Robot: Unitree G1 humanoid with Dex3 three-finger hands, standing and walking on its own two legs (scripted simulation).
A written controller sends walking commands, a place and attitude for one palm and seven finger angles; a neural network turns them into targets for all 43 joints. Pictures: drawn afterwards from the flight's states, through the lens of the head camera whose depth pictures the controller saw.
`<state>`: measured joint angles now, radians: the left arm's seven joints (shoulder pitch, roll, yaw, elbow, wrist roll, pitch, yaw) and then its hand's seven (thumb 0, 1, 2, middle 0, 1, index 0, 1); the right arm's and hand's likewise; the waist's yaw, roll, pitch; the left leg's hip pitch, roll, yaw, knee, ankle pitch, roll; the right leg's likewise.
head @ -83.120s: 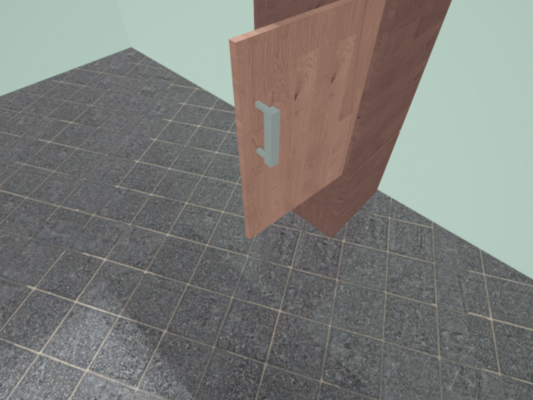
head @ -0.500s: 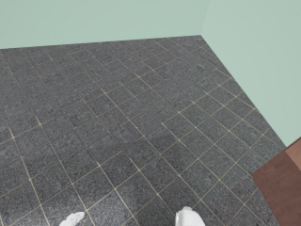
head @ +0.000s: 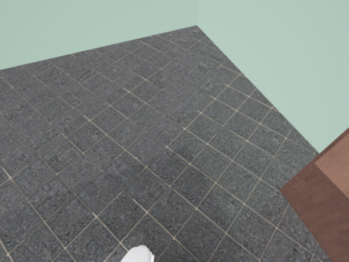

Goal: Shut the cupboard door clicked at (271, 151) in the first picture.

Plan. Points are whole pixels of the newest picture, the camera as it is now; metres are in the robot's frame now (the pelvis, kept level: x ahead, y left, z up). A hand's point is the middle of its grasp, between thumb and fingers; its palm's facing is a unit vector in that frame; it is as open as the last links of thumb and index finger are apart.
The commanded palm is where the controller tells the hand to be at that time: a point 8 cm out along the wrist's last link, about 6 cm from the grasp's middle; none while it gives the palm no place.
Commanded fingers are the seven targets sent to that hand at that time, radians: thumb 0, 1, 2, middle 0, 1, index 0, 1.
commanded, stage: turn to face it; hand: left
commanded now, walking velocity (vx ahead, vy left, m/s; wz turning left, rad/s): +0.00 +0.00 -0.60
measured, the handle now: out of the picture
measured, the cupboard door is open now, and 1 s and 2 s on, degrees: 3 3 3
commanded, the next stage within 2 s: take the last steps up to it in 1.64 s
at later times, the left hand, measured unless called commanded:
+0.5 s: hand (110, 239) +0.18 +0.19 -0.16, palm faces -0.30 -0.91 -0.28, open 7.4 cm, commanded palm none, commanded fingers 0.00 0.90 0.90 -0.20 -0.30 -0.20 -0.30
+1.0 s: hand (127, 228) +0.22 +0.16 -0.18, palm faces -0.52 -0.83 -0.21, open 7.4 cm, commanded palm none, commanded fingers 0.00 0.90 0.90 -0.20 -0.30 -0.20 -0.30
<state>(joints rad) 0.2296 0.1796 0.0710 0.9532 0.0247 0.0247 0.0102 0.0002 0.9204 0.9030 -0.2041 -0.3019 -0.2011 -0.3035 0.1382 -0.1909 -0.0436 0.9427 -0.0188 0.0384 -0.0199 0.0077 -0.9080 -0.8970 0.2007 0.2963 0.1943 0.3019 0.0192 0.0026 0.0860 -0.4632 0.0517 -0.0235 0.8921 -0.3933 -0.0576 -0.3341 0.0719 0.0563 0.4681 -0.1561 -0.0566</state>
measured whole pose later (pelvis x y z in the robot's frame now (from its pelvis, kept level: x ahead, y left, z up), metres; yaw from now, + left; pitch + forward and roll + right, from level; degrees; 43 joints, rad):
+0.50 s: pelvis +0.02 +0.01 -0.01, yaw -20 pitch +0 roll +0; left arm 0.18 0.26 0.08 0.87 0.02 0.06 -0.04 0.00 0.91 0.90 -0.20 -0.30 -0.20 -0.30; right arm 0.22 -0.24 -0.04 0.89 -0.03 0.02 -0.02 0.01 -0.90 -0.90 0.21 0.30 0.20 0.30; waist 0.00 0.03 0.09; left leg -0.22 0.17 0.23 0.63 -0.38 -0.06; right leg -0.31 -0.02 -0.08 0.63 -0.28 0.01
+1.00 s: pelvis +0.04 +0.03 -0.01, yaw -36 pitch +1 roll +0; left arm 0.20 0.24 0.07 0.89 0.01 0.07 -0.01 0.00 0.91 0.90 -0.21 -0.30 -0.20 -0.30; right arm 0.15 -0.21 -0.02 0.86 -0.02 0.01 -0.02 0.01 -0.91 -0.90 0.20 0.30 0.20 0.30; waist 0.02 -0.04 0.07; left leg -0.32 0.04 0.05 0.59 -0.27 -0.01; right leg -0.41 0.06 0.10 0.80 -0.45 0.01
